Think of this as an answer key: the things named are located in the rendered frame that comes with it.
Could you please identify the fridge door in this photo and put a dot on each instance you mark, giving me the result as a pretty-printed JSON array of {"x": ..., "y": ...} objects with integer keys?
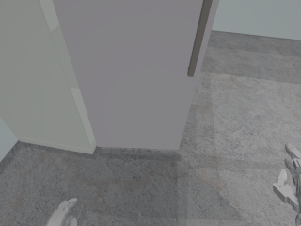
[{"x": 130, "y": 59}]

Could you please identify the left robot hand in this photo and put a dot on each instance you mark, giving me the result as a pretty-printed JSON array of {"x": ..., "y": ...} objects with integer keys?
[{"x": 58, "y": 217}]

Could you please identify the handle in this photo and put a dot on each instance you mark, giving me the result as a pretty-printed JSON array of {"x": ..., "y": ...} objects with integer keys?
[{"x": 203, "y": 18}]

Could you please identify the right robot hand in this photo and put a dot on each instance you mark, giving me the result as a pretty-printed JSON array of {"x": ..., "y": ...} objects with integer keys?
[{"x": 281, "y": 188}]

